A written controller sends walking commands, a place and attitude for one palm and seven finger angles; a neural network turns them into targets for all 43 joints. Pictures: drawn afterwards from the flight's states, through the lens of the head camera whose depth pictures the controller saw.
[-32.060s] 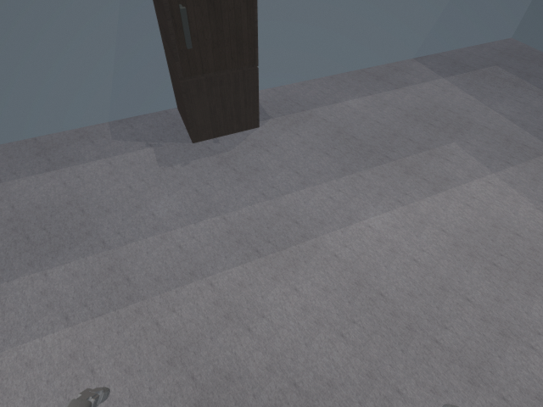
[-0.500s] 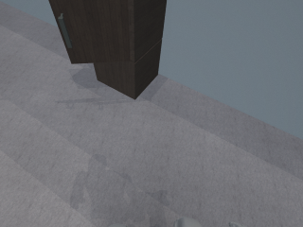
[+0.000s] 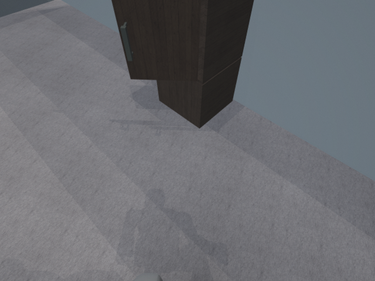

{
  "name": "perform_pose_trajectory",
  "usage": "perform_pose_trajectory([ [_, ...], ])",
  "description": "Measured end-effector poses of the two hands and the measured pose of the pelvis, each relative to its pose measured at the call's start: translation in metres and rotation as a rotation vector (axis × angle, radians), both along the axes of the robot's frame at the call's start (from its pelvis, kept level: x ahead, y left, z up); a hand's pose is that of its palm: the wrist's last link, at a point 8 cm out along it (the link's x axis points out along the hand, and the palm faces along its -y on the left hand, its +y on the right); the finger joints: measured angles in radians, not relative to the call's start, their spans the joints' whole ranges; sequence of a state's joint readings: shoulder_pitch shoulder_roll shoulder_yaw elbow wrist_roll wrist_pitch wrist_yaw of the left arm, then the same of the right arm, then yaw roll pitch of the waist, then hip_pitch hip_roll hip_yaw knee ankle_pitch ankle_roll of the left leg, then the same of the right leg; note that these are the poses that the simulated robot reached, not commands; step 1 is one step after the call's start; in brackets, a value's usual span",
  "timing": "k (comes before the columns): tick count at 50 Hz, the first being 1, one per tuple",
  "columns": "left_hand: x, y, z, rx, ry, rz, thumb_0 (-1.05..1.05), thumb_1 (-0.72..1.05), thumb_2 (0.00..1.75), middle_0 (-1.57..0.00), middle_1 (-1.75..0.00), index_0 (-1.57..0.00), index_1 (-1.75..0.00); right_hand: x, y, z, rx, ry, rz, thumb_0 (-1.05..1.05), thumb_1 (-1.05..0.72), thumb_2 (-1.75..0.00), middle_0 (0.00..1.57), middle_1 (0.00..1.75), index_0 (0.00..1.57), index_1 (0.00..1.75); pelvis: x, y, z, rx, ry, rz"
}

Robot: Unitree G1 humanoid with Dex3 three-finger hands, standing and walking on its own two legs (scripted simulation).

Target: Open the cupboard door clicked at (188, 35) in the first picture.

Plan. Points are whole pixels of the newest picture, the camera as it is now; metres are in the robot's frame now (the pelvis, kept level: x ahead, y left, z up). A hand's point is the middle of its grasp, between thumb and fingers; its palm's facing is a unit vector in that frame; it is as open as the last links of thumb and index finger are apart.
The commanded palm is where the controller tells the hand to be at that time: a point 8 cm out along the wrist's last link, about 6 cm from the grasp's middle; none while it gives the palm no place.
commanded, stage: take the last steps up to it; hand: left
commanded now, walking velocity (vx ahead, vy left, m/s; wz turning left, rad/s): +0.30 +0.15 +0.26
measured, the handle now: (128, 41) +1.11 +0.37 -0.11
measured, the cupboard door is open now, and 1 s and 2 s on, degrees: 41 41 41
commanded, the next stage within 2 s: come to a stop and stand still in 1.58 s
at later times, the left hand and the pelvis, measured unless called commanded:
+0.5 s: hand (99, 265) +0.17 +0.24 -0.16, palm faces +0.08 -0.98 -0.21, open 7.4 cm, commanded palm none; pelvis +0.10 +0.04 +0.00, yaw +4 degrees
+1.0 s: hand (111, 249) +0.20 +0.22 -0.17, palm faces +0.23 -0.96 -0.19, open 7.2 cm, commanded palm none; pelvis +0.27 +0.05 +0.00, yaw +8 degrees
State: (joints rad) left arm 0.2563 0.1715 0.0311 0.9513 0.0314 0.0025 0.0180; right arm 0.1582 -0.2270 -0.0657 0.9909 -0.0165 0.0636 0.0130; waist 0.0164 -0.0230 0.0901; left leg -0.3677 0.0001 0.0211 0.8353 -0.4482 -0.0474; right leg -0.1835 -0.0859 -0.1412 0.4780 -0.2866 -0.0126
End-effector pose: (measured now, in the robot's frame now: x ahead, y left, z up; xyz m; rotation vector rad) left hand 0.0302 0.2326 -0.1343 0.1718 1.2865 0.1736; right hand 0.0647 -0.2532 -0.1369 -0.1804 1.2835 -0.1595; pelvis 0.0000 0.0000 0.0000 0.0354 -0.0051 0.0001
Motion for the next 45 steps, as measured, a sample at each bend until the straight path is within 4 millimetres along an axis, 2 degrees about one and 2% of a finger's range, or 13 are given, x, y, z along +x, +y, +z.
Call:
perform_pose_trajectory([
  [8, -0.048, 0.036, -0.03, -0.045, 0.106, 0.134, 0.01, 0.91, 0.89, -0.2, -0.3, -0.21, -0.3, 0.048, 0.039, 0.005, -0.041, -0.085, 0.129, 0.0, -0.91, -0.9, 0.2, 0.3, 0.2, 0.3, 0.013, 0.028, -0.014, -0.025, 0.0, 0.058],
  [10, -0.047, 0.044, -0.029, -0.043, 0.134, 0.133, 0.01, 0.91, 0.89, -0.2, -0.3, -0.21, -0.3, 0.049, 0.048, 0.008, -0.042, -0.097, 0.129, 0.0, -0.91, -0.9, 0.2, 0.3, 0.2, 0.3, 0.019, 0.033, -0.012, -0.026, -0.004, 0.053],
  [12, -0.035, 0.052, -0.024, -0.041, 0.128, 0.128, 0.01, 0.91, 0.9, -0.2, -0.3, -0.2, -0.3, 0.045, 0.056, 0.01, -0.038, -0.088, 0.122, 0.0, -0.91, -0.9, 0.2, 0.3, 0.2, 0.3, 0.026, 0.038, -0.007, -0.032, -0.004, 0.059],
  [16, 0.005, 0.062, -0.012, -0.03, 0.055, 0.11, 0.01, 0.91, 0.9, -0.2, -0.3, -0.2, -0.3, 0.027, 0.07, 0.008, -0.01, -0.016, 0.107, 0.0, -0.91, -0.9, 0.2, 0.3, 0.2, 0.3, 0.042, 0.044, 0.0, -0.035, -0.003, 0.075],
  [21, 0.067, 0.063, -0.003, -0.016, -0.038, 0.077, 0.01, 0.91, 0.9, -0.19, -0.3, -0.2, -0.3, 0.002, 0.078, 0.002, 0.03, 0.105, 0.064, 0.0, -0.9, -0.9, 0.2, 0.3, 0.2, 0.3, 0.069, 0.044, 0.002, -0.03, -0.004, 0.084],
  [27, 0.156, 0.044, 0.0, -0.012, -0.114, -0.006, 0.01, 0.91, 0.9, -0.19, -0.3, -0.2, -0.3, -0.017, 0.074, -0.011, 0.065, 0.24, -0.016, 0.0, -0.9, -0.9, 0.2, 0.3, 0.2, 0.3, 0.111, 0.034, -0.006, -0.01, -0.003, 0.071],
  [31, 0.213, 0.025, -0.005, -0.006, -0.198, -0.03, 0.01, 0.91, 0.9, -0.2, -0.3, -0.2, -0.3, -0.014, 0.061, -0.024, 0.081, 0.33, -0.042, 0.0, -0.9, -0.9, 0.2, 0.3, 0.2, 0.3, 0.144, 0.021, -0.021, -0.01, -0.011, 0.082],
  [33, 0.223, 0.018, -0.003, -0.01, -0.224, -0.008, 0.0, 0.91, 0.9, -0.2, -0.3, -0.2, -0.3, 0.003, 0.053, -0.025, 0.078, 0.346, -0.032, 0.0, -0.9, -0.9, 0.2, 0.3, 0.2, 0.3, 0.155, 0.017, -0.02, -0.018, -0.026, 0.105],
  [35, 0.221, 0.013, 0.0, -0.014, -0.211, 0.028, 0.0, 0.91, 0.9, -0.2, -0.3, -0.2, -0.3, 0.03, 0.045, -0.022, 0.066, 0.328, -0.012, 0.0, -0.91, -0.9, 0.2, 0.3, 0.2, 0.3, 0.167, 0.016, -0.014, -0.02, -0.031, 0.117],
  [37, 0.214, 0.01, 0.002, -0.016, -0.175, 0.071, 0.0, 0.92, 0.89, -0.2, -0.3, -0.21, -0.3, 0.066, 0.04, -0.018, 0.053, 0.281, 0.011, 0.0, -0.91, -0.9, 0.2, 0.3, 0.2, 0.3, 0.179, 0.015, -0.008, -0.021, -0.027, 0.123],
  [40, 0.205, 0.022, 0.007, 0.017, -0.131, 0.127, -0.03, 0.96, 0.89, -0.2, -0.3, -0.21, -0.3, 0.124, 0.037, -0.01, 0.045, 0.189, 0.05, 0.0, -0.91, -0.9, 0.2, 0.3, 0.2, 0.3, 0.197, 0.014, 0.0, -0.02, -0.013, 0.131],
  [45, 0.181, 0.029, 0.005, -0.002, 0.011, 0.168, -0.02, 0.95, 0.9, -0.2, -0.3, -0.2, -0.3, 0.22, 0.05, -0.001, 0.044, 0.043, 0.108, 0.0, -0.91, -0.9, 0.2, 0.3, 0.2, 0.3, 0.231, 0.025, 0.006, -0.023, 0.003, 0.132],
])
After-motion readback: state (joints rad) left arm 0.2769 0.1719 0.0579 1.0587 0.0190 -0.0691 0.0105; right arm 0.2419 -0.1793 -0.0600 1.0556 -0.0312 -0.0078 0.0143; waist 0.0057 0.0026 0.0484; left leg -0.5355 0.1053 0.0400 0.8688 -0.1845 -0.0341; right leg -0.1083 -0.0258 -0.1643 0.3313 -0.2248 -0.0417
